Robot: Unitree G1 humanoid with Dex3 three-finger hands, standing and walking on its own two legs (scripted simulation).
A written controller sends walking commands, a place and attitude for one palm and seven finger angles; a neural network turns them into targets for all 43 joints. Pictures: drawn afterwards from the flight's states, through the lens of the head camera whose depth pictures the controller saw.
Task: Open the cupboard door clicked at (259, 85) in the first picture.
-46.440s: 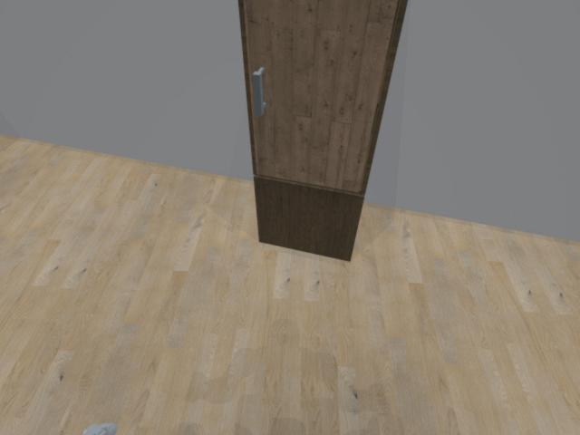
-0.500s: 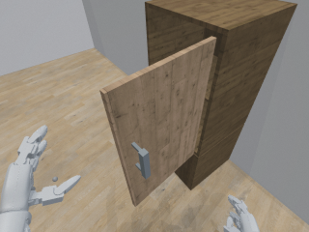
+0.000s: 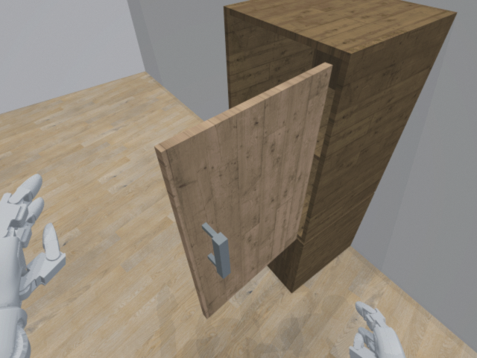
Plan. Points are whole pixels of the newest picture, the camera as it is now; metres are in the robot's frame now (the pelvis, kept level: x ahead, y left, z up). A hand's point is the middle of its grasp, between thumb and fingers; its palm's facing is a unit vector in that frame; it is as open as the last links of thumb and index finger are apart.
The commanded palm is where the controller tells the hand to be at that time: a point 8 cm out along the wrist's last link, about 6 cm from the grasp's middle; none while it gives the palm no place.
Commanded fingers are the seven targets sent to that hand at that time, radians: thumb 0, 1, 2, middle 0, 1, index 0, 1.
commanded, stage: draw the hand back to the body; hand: left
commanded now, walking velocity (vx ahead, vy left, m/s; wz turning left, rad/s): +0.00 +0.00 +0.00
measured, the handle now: (215, 250) +0.32 +0.09 -0.01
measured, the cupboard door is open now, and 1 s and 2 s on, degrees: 96 96 96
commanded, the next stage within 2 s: step back with the hand held close in 0.14 s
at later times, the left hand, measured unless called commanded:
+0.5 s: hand (60, 261) +0.18 +0.26 +0.15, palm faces +0.36 -0.79 -0.49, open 7.4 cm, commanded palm +0.12 +0.30 +0.17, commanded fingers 0.00 0.90 0.90 -0.20 -0.30 -0.20 -0.30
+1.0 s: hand out of the picture +0.09 +0.29 +0.15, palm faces +0.49 -0.72 -0.49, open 7.4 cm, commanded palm +0.02 +0.32 +0.17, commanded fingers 0.00 0.90 0.90 -0.20 -0.30 -0.20 -0.30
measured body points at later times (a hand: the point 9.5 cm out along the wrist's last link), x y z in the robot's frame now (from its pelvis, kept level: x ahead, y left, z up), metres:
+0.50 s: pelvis -0.02 +0.00 +0.00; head -0.01 -0.01 +0.45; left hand +0.16 +0.30 +0.18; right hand +0.16 -0.24 -0.08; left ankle -0.02 +0.11 -0.74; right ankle +0.00 -0.11 -0.74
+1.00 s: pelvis -0.10 +0.02 -0.02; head -0.09 +0.03 +0.43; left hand +0.06 +0.33 +0.18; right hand +0.07 -0.22 -0.10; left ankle -0.03 +0.11 -0.74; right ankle -0.01 -0.11 -0.74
